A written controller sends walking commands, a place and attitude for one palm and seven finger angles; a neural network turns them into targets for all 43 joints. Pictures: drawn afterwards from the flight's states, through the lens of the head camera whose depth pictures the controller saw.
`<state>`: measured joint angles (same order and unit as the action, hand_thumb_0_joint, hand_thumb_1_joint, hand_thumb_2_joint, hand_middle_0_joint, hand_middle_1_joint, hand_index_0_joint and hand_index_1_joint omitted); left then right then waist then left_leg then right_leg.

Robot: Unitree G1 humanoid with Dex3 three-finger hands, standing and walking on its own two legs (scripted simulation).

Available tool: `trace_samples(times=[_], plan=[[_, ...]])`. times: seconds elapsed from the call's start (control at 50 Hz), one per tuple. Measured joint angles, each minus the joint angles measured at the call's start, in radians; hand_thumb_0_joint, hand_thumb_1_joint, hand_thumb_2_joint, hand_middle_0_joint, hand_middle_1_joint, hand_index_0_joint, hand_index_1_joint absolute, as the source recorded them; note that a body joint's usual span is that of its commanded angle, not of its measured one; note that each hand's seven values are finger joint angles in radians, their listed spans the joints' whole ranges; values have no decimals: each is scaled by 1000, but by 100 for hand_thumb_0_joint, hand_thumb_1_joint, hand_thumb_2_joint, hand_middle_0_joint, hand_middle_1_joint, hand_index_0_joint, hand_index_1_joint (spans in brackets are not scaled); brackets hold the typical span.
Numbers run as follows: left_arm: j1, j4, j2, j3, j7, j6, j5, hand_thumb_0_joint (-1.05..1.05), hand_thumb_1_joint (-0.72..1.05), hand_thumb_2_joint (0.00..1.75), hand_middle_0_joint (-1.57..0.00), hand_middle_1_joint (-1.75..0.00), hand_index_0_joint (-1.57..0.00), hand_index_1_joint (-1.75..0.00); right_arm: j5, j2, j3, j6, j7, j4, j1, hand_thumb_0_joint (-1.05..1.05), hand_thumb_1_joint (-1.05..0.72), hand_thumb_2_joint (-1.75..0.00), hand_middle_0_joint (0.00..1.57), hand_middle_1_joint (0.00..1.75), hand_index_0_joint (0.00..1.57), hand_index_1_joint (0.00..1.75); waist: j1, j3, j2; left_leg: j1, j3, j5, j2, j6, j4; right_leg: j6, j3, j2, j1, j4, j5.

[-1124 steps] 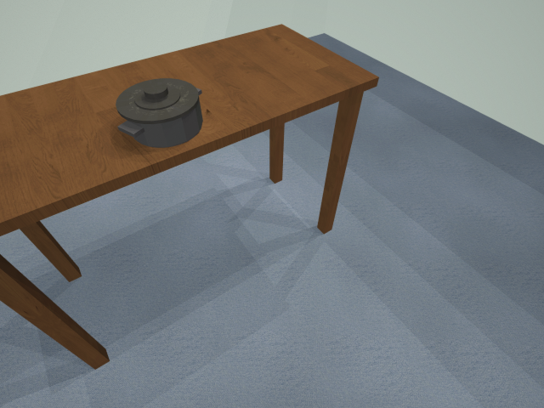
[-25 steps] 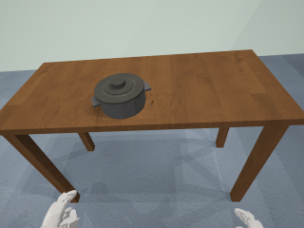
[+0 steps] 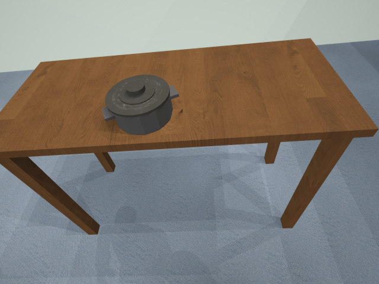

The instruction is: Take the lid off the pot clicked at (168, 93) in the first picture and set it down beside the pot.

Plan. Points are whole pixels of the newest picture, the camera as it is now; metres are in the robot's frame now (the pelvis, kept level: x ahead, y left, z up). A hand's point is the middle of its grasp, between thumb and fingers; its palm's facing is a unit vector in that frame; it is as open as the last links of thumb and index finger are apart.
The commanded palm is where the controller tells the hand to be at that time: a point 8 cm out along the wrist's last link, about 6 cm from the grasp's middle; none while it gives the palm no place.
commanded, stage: come to a stop and stand still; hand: left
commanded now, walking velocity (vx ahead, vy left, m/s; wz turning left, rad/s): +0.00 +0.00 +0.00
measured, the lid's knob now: (135, 88) +0.59 +0.17 +0.10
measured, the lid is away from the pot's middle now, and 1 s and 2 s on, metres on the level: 0.01 0.01 0.01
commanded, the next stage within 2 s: look again from close up in 0.20 s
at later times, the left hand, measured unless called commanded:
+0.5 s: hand out of the picture +0.05 +0.19 -0.16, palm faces +0.01 -0.97 -0.24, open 7.3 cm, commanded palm none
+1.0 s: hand out of the picture +0.08 +0.19 -0.16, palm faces +0.03 -0.97 -0.25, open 7.3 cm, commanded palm none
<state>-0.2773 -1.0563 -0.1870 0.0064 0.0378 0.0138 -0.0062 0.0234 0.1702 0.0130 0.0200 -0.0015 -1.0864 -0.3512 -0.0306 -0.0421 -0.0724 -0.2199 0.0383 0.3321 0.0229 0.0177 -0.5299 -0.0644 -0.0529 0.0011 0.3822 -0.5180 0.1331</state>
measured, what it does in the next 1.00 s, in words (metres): shifts its weight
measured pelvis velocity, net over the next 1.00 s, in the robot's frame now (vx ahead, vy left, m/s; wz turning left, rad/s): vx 0.05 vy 0.00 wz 0.00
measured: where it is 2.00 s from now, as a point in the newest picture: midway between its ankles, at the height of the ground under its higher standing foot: outside the picture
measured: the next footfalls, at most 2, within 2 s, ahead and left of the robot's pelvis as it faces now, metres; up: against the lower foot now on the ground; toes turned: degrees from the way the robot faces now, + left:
none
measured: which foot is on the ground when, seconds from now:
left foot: down 0.00-1.00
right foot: down 0.00-1.00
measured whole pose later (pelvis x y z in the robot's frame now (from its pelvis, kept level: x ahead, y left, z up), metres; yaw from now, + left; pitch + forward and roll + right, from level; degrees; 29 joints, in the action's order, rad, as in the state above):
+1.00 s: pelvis +0.05 +0.00 +0.01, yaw +0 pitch +0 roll +1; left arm -0.23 -1.08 -0.15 0.00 0.04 -0.03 -0.01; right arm 0.02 0.18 0.01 -0.02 0.03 -1.11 -0.24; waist 0.00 -0.04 -0.04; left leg -0.08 0.03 0.31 0.01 -0.01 -0.39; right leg -0.06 -0.06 -0.01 0.28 -0.48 0.19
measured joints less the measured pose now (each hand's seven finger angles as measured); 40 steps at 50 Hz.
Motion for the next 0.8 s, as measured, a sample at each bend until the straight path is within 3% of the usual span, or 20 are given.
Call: trace_samples(times=[0.12, 0.2, 0.28, 0.44, 0.58, 0.8], plan=[[51, 7, 25, -5, 1, 6, -4, 1, 91, 89, -20, -30, -20, -30, 8, -28, -7, -19, 0, 11, 15, 0, -90, -90, 20, 30, 19, 30, -4, 32, 25, 0, 5, -52, -3, -5, 29, 16, 1, 0, 16, -12, 45], [60, 23, 40, -10, -1, -16, -5, 0, 93, 89, -20, -30, -20, -30, 10, -28, -8, -20, 9, -4, 6, 0, -90, -90, 20, 30, 19, 30, 10, 46, 38, 16, 8, -55, -1, -15, 48, 21, 0, 5, 5, -4, 31], [52, 27, 38, -14, -2, -29, -5, 0, 94, 89, -20, -30, -21, -30, 5, -19, -12, -21, 14, -10, 13, 0, -90, -90, 20, 30, 19, 30, 17, 40, 44, 22, 6, -41, 0, -18, 36, 2, -3, 6, -2, -9, 7], [26, 5, 28, -19, -4, -10, -7, 0, 93, 89, -20, -30, -20, -30, 5, -7, -24, -25, 10, 0, 7, 0, -91, -90, 20, 30, 19, 30, 3, 22, 55, 11, -1, -30, -11, -16, 34, 4, -11, -4, -2, 10, 15], [16, -10, 30, -13, -9, -30, -2, 1, 92, 89, -20, -30, -20, -30, 2, -2, -15, -32, 19, -30, -15, 0, -91, -90, 20, 30, 19, 30, 20, 4, 49, 51, -4, -30, -8, -15, 76, 8, -12, -2, -31, 25, 29], [25, -26, 33, -8, 0, -40, 2, 1, 91, 89, -20, -30, -20, -30, -5, -6, -5, -44, 27, -25, 68, 0, -90, -90, 20, 30, 19, 30, 27, -9, 34, 107, -2, -18, -10, -17, 105, 9, -9, -6, -70, 21, 57]])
